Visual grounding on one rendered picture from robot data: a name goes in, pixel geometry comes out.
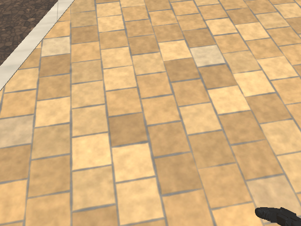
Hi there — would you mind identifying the right robot hand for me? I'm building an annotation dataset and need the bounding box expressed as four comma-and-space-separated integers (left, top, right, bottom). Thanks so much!
255, 207, 301, 226

